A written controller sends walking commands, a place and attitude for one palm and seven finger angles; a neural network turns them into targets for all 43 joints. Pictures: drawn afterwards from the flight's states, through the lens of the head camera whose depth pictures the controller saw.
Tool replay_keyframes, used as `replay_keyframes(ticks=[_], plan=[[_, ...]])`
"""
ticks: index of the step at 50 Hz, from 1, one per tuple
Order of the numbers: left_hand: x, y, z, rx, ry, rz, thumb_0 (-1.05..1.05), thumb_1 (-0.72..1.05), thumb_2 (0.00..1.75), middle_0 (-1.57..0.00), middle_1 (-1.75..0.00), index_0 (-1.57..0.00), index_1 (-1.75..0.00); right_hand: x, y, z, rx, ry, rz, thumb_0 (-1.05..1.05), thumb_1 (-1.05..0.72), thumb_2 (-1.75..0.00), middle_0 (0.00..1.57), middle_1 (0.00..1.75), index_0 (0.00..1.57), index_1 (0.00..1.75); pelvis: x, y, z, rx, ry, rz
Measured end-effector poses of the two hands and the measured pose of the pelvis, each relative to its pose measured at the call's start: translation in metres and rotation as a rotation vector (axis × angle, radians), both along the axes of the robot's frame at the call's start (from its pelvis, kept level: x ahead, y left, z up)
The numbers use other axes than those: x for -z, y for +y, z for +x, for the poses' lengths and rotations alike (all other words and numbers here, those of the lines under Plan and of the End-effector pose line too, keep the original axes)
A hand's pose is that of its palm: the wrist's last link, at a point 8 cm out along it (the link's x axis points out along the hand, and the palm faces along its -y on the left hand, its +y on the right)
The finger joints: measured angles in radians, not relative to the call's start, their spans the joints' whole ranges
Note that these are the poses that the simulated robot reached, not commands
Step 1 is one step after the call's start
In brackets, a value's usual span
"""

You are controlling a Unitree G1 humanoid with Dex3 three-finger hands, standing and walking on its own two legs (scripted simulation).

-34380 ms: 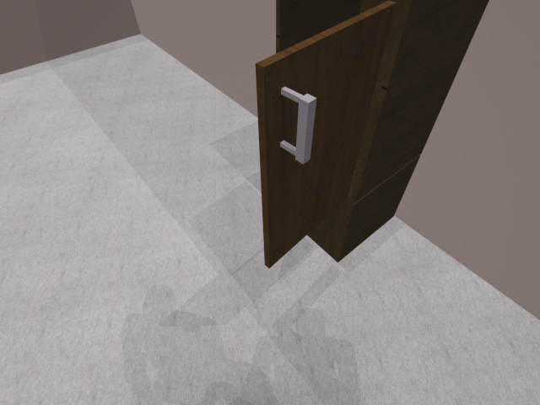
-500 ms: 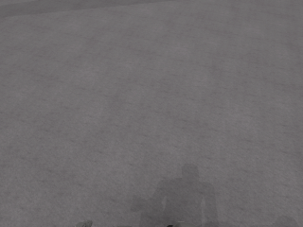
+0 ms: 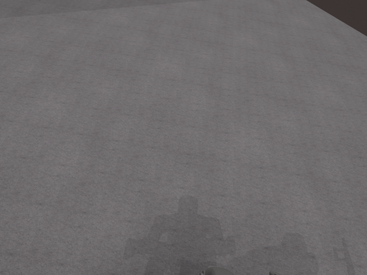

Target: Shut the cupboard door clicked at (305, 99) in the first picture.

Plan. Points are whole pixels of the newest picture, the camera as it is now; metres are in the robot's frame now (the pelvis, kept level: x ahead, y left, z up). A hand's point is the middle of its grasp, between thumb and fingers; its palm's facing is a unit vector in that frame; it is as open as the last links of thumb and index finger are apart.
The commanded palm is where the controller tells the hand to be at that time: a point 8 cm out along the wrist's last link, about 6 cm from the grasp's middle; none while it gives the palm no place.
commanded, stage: turn to face it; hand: left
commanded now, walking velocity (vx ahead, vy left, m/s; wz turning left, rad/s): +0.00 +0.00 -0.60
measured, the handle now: out of the picture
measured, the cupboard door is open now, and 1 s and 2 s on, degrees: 59 59 59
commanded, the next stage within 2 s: none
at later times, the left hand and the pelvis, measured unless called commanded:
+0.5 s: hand (125, 256) +0.18 +0.15 -0.17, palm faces -0.30 -0.93 -0.23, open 7.4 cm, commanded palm none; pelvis +0.03 -0.01 +0.00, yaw -18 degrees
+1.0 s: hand (153, 225) +0.25 +0.10 -0.16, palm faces -0.56 -0.79 -0.27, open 7.4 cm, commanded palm none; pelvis +0.04 -0.01 -0.02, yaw -36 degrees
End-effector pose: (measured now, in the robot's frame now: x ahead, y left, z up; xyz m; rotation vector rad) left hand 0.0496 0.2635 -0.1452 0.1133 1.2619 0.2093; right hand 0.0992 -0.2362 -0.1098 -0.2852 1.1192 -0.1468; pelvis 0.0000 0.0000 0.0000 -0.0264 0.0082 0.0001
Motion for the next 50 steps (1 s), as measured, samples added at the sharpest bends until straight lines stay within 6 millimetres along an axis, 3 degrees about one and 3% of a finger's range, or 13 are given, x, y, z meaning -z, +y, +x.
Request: replay_keyframes(ticks=[6,13,17,22,28,31,40,47,50], plan=[[-0.012,-0.004,0.058,0.133,-0.043,0.017,0.0,0.91,0.9,-0.2,-0.3,-0.19,-0.3,0.004,-0.015,-0.033,0.122,0.042,0.005,0.0,-0.9,-0.9,0.2,0.3,0.2,0.3,-0.002,0.0,0.009,0.089,-0.003,-0.015],[-0.014,-0.04,0.123,0.297,-0.134,0.068,0.0,0.91,0.9,-0.2,-0.3,-0.19,-0.3,0.037,-0.051,-0.083,0.286,0.121,0.039,0.0,-0.9,-0.9,0.2,0.3,0.2,0.3,0.017,-0.021,0.02,0.184,-0.006,0.008],[-0.021,-0.056,0.129,0.338,-0.128,0.076,0.0,0.91,0.9,-0.2,-0.3,-0.19,-0.3,0.037,-0.061,-0.093,0.346,0.152,0.035,0.01,-0.9,-0.9,0.2,0.3,0.2,0.3,0.012,-0.022,0.022,0.224,-0.013,0.01],[-0.017,-0.063,0.129,0.39,-0.062,0.055,0.0,0.9,0.9,-0.2,-0.3,-0.2,-0.3,0.021,-0.059,-0.084,0.382,0.098,0.036,0.01,-0.91,-0.9,0.19,0.3,0.2,0.3,0.004,-0.021,0.028,0.282,-0.01,0.029],[0.001,-0.057,0.144,0.434,-0.025,0.007,0.0,0.9,0.9,-0.21,-0.3,-0.2,-0.3,0.013,-0.043,-0.071,0.426,0.034,0.005,0.0,-0.91,-0.9,0.19,0.3,0.2,0.3,0.009,-0.004,0.043,0.349,-0.007,0.019],[0.012,-0.052,0.16,0.447,-0.019,-0.01,0.0,0.9,0.9,-0.2,-0.3,-0.2,-0.3,0.013,-0.029,-0.074,0.441,0.024,-0.018,0.0,-0.9,-0.9,0.2,0.3,0.2,0.3,0.014,0.006,0.05,0.386,-0.009,0.006],[-0.008,-0.067,0.203,0.567,-0.046,-0.016,0.0,0.91,0.9,-0.2,-0.3,-0.19,-0.3,0.003,-0.001,-0.112,0.55,0.077,0.015,0.0,-0.9,-0.9,0.2,0.3,0.2,0.3,-0.001,0.008,0.054,0.506,-0.012,-0.021],[-0.017,-0.11,0.225,0.699,-0.107,0.023,0.0,0.91,0.9,-0.2,-0.3,-0.19,-0.3,0.031,-0.009,-0.158,0.684,0.088,0.074,0.0,-0.9,-0.9,0.2,0.3,0.2,0.3,0.01,-0.009,0.046,0.6,-0.02,0.003],[-0.019,-0.125,0.225,0.739,-0.134,0.043,0.0,0.91,0.9,-0.2,-0.3,-0.19,-0.3,0.043,-0.017,-0.175,0.736,0.109,0.088,0.0,-0.9,-0.9,0.2,0.3,0.2,0.3,0.016,-0.015,0.042,0.628,-0.026,0.002]])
